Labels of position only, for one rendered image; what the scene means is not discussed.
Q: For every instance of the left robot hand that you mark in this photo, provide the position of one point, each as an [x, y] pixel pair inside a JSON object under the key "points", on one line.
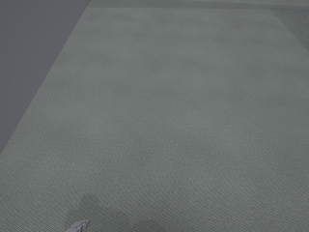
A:
{"points": [[79, 226]]}

